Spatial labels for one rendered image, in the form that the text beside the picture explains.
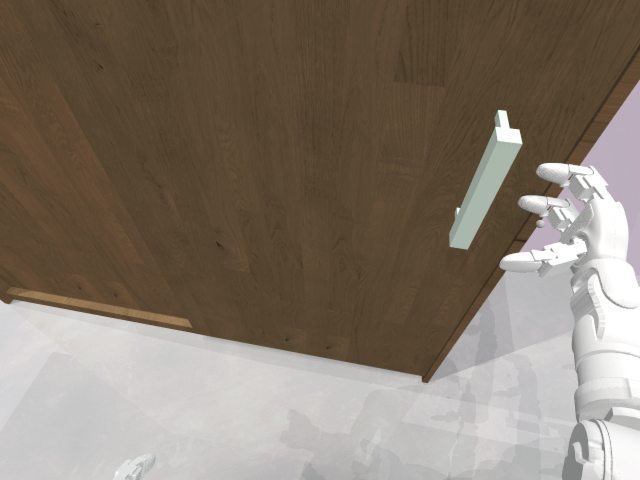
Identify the robot right forearm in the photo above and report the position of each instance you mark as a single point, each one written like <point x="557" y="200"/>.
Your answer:
<point x="606" y="342"/>

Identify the wardrobe door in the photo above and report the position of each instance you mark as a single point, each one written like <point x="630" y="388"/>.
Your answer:
<point x="63" y="228"/>
<point x="294" y="166"/>

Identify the robot right upper arm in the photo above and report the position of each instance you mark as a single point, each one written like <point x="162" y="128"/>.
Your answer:
<point x="601" y="450"/>

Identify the robot left hand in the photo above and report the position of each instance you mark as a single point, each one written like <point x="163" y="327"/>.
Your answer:
<point x="136" y="469"/>

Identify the robot right hand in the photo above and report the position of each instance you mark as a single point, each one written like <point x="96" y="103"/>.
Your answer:
<point x="601" y="226"/>

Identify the handle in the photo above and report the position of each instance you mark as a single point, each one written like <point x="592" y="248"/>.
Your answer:
<point x="496" y="161"/>

